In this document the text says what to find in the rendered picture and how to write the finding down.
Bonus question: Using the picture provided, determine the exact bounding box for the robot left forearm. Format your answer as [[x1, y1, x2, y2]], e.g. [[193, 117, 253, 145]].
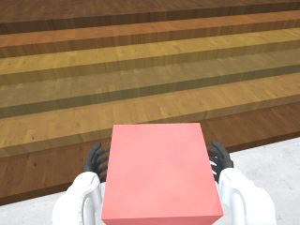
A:
[[52, 172, 103, 225]]

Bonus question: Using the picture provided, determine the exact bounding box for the robot left hand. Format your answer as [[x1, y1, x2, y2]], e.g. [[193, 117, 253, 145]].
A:
[[82, 142, 111, 184]]

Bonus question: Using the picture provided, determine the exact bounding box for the robot right forearm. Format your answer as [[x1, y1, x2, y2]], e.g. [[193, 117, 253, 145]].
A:
[[218, 168, 277, 225]]

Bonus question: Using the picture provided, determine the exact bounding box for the carton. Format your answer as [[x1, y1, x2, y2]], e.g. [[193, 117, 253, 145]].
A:
[[101, 123, 224, 225]]

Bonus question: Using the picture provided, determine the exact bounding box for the robot right hand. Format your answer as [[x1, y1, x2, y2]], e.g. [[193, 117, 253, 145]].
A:
[[206, 140, 234, 183]]

